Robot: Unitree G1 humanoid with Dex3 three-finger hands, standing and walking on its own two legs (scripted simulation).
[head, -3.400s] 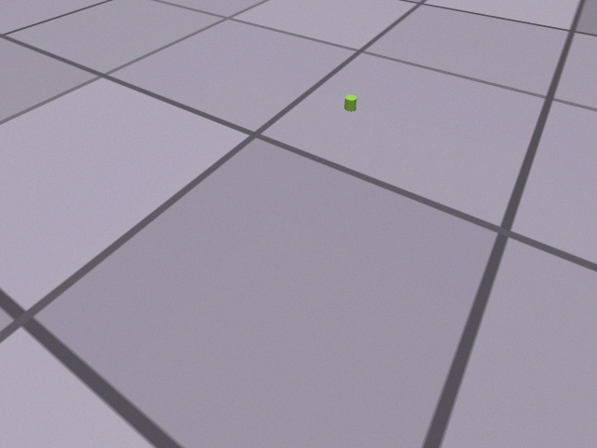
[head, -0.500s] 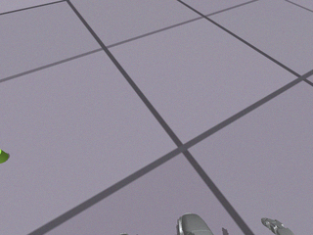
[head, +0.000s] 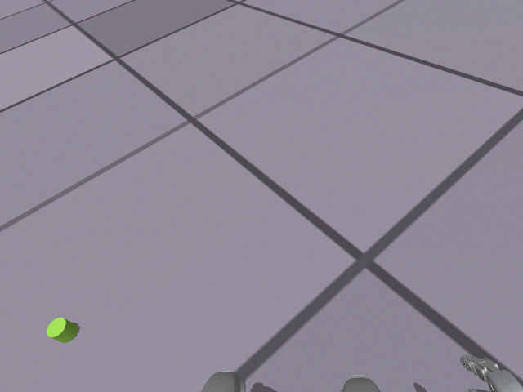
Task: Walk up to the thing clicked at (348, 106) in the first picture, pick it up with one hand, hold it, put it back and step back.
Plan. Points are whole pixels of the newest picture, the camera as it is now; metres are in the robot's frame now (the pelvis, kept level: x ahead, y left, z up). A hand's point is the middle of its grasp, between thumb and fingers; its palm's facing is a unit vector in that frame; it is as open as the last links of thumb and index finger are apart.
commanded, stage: walk up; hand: left
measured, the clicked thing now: (62, 330) +0.48 +0.93 -0.70
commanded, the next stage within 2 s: none
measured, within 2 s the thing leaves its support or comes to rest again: neither
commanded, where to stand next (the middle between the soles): -0.01 +0.86 m, yaw -24 degrees
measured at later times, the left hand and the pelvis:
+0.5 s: hand out of the picture +0.13 +0.48 -0.12, palm faces -0.18 -0.81 -0.56, open 7.3 cm; pelvis +0.00 +0.21 -0.01, yaw -8 degrees
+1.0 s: hand out of the picture +0.10 +0.76 -0.13, palm faces -0.23 -0.78 -0.59, open 7.4 cm; pelvis -0.04 +0.46 -0.01, yaw -13 degrees
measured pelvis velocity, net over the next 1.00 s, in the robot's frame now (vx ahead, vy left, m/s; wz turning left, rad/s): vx -0.04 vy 0.46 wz -0.23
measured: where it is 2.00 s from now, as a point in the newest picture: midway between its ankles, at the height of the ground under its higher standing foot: outside the picture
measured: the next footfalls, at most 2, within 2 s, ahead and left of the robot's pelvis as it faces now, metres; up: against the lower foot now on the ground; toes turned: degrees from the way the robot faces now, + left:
left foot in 0.10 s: +0.06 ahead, +0.23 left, +0.00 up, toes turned +0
right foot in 0.42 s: +0.11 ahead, +0.10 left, +0.00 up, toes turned -11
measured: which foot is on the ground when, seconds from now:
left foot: up 0.00-0.08, down 0.10-0.44, up 0.46-0.80, down 0.82-1.00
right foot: down 0.00-0.10, up 0.12-0.40, down 0.42-0.84, up 0.86-1.00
